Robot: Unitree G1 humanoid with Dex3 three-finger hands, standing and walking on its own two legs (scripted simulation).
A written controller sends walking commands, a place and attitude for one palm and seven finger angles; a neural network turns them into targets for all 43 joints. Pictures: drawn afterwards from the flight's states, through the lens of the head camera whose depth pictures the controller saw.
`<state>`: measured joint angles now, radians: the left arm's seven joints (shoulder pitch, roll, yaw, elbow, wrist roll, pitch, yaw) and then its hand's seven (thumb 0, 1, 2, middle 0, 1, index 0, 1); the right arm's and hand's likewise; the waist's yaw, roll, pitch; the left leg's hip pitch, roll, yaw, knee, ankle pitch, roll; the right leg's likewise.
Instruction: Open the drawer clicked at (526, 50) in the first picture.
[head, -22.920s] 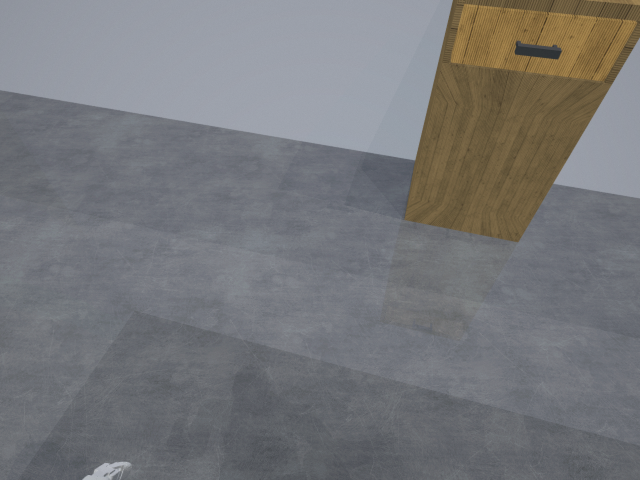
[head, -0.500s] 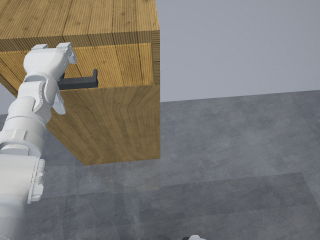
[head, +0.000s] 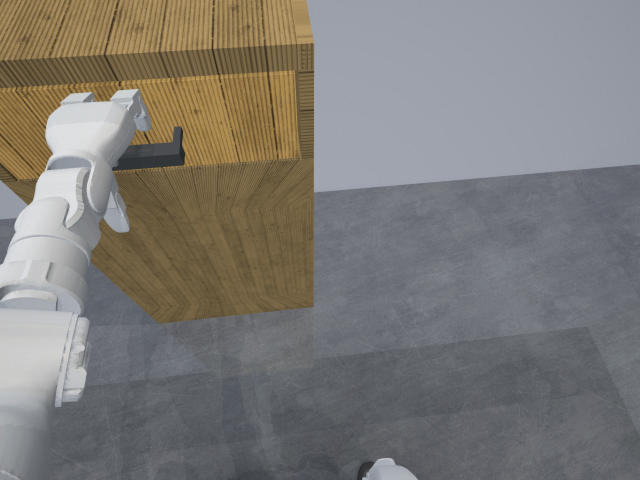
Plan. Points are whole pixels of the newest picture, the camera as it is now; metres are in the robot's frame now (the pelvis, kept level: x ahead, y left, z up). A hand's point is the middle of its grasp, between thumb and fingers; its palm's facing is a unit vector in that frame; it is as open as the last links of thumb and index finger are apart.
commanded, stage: lower the fingers behind the handle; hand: left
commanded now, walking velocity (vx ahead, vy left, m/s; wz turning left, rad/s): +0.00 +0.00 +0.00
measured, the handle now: (141, 146) +0.55 +0.23 +0.05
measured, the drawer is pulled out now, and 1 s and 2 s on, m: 0.00 0.00 0.00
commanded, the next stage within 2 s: lift the fingers back up to retry in 1.22 s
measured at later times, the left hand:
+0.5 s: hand (122, 169) +0.50 +0.24 +0.06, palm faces -0.05 +0.02 -1.00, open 13.8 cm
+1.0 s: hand (123, 174) +0.50 +0.24 +0.05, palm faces -0.04 +0.03 -1.00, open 13.8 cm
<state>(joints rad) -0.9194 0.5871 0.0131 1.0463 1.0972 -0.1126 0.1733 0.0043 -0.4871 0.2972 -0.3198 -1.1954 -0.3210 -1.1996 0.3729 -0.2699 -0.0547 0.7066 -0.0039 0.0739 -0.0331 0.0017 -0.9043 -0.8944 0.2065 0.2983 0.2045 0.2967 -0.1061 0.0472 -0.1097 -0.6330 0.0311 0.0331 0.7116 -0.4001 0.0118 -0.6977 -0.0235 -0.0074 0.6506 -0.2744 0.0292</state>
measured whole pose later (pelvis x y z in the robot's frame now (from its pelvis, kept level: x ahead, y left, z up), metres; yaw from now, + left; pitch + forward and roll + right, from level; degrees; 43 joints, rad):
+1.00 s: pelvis -0.02 +0.00 -0.02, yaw +0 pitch +21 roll -1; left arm -0.96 0.61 -0.02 1.09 1.10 -0.07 0.22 0.00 -0.49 0.30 -0.20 -1.25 -0.32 -1.20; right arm 0.38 -0.28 -0.04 0.68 0.00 0.08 -0.03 0.00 -0.90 -0.89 0.21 0.30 0.20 0.30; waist -0.12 0.05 -0.13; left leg -0.78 0.04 0.04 0.84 -0.43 0.01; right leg -0.85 -0.02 0.00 0.77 -0.30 0.03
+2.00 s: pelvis +0.01 +0.00 +0.00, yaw +1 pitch +17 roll -2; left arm -0.91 0.57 -0.02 0.98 1.06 -0.07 0.14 0.00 -0.49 0.30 -0.35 -1.21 -0.37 -1.21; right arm 0.36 -0.26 -0.05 0.71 0.01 0.08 -0.03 0.00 -0.90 -0.89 0.21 0.30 0.20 0.30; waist -0.09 0.07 -0.11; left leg -0.59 0.03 0.02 0.69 -0.40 0.01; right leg -0.64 -0.02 -0.02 0.62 -0.28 0.03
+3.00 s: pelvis +0.00 +0.00 +0.01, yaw +0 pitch +16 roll -1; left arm -0.95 0.60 -0.02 1.04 1.08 -0.09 0.13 0.00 -0.49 0.30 -0.32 -1.20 -0.32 -1.20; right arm 0.37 -0.27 -0.05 0.71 0.01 0.07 -0.05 0.00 -0.90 -0.89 0.21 0.30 0.20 0.30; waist -0.10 0.05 -0.10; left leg -0.58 0.03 0.03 0.67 -0.38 0.01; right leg -0.65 -0.02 -0.01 0.62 -0.26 0.02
